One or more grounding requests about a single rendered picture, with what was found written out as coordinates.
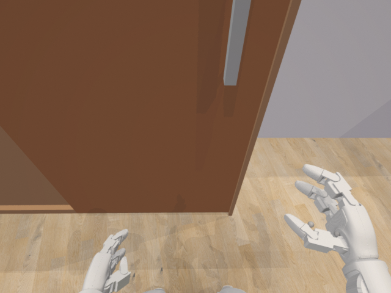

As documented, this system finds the right robot hand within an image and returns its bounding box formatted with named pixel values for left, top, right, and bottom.
left=284, top=164, right=379, bottom=264

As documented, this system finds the right robot forearm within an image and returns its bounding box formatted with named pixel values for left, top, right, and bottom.
left=342, top=258, right=391, bottom=293

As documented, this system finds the left robot hand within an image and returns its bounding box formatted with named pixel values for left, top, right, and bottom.
left=82, top=229, right=131, bottom=293

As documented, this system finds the handle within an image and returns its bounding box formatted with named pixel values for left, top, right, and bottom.
left=223, top=0, right=251, bottom=85

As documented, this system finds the wardrobe door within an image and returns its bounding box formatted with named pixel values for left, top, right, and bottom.
left=0, top=0, right=290, bottom=213
left=0, top=126, right=68, bottom=205

